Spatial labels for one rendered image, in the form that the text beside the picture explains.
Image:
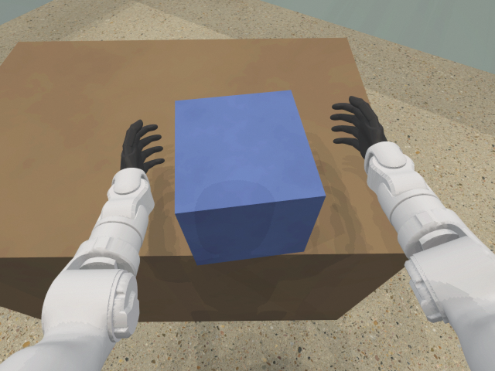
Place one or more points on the robot left upper arm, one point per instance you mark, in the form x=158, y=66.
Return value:
x=87, y=312

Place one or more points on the right robot forearm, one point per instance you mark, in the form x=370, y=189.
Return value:
x=413, y=209

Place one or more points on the robot left hand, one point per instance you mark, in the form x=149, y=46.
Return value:
x=132, y=155

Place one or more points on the robot right upper arm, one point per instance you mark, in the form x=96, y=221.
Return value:
x=454, y=282

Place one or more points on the carton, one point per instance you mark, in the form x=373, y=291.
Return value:
x=246, y=183

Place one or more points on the robot right hand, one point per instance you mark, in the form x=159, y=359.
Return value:
x=368, y=130

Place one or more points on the pedestal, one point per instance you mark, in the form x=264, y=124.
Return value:
x=65, y=107

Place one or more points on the left robot forearm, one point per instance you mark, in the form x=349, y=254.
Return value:
x=118, y=234

